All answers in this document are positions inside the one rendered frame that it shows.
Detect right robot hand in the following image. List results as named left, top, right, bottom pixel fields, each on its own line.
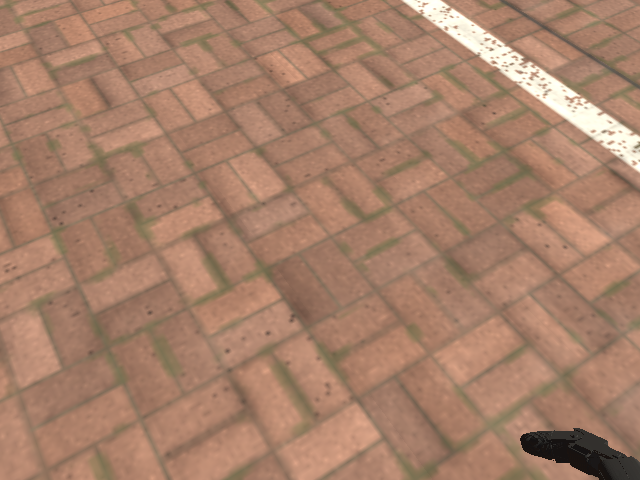
left=520, top=428, right=640, bottom=480

